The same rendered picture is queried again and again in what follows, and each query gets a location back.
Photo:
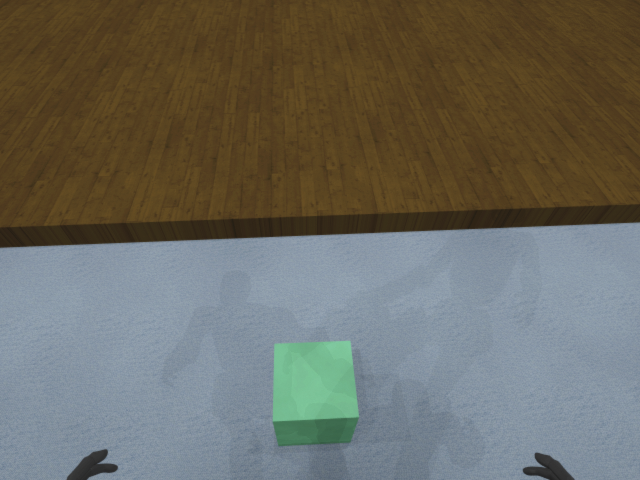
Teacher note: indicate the robot left hand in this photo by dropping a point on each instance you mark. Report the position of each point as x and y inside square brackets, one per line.
[89, 466]

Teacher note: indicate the robot right hand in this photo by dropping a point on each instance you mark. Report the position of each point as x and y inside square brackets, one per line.
[553, 471]

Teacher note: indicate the carton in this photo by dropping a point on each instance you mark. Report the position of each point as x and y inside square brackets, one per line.
[314, 393]

